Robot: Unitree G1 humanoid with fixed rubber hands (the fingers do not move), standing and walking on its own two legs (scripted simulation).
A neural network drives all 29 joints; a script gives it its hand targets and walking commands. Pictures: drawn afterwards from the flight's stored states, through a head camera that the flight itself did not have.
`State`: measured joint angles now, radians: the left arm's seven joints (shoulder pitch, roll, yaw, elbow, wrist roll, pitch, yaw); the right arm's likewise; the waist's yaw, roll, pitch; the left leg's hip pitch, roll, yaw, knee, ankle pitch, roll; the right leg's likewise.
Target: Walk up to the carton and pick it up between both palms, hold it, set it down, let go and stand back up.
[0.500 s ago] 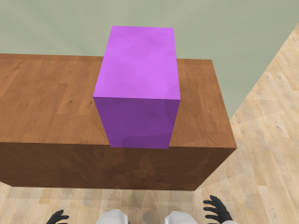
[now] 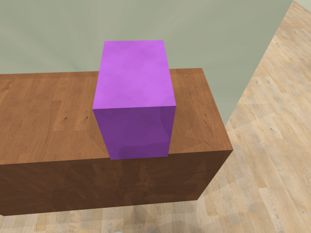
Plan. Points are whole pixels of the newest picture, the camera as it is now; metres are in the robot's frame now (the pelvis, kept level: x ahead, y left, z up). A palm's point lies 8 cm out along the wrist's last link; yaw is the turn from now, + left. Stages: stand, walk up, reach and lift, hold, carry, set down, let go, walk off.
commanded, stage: walk up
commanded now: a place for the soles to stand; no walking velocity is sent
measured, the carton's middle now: (137, 100) +0.50 +0.06 +0.01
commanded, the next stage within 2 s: none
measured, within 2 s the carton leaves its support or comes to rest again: neither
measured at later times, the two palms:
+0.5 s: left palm out of the picture +0.07 +0.30 -0.13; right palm out of the picture +0.07 -0.23 -0.15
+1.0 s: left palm out of the picture +0.02 +0.32 -0.14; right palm out of the picture -0.06 -0.12 -0.14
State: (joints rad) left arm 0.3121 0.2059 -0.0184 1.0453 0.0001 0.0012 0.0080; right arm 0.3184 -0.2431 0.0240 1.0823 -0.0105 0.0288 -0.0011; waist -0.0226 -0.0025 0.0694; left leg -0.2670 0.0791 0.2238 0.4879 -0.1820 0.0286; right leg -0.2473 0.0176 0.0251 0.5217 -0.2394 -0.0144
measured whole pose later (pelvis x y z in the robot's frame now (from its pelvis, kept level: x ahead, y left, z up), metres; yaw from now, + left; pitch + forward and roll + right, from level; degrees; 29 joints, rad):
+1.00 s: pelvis -0.04 +0.10 +0.00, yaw -5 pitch -3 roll +0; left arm 0.22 0.18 -0.04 1.06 0.02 0.00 0.02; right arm 0.32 -0.18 0.03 1.05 -0.01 0.00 0.00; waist -0.01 0.00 0.04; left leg -0.18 -0.03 0.10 0.44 -0.22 0.06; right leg -0.19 -0.03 0.01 0.47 -0.23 0.02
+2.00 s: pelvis -0.02 +0.05 +0.00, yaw +5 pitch -2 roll -1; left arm 0.23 0.19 -0.03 1.13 0.01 0.01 0.02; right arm 0.28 -0.17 0.04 1.11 -0.01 -0.02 -0.04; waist -0.01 0.02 0.05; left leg -0.24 -0.01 -0.10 0.53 -0.26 0.00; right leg -0.13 0.00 -0.19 0.45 -0.29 -0.04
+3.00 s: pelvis -0.02 +0.04 -0.01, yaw +12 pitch -1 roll -2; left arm 0.28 0.24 0.00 1.05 0.03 0.04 0.01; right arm 0.26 -0.17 0.04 0.98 -0.02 -0.01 -0.05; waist 0.00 0.00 0.06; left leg -0.34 -0.03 -0.15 0.66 -0.30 -0.01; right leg -0.16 -0.02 -0.30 0.54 -0.37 -0.05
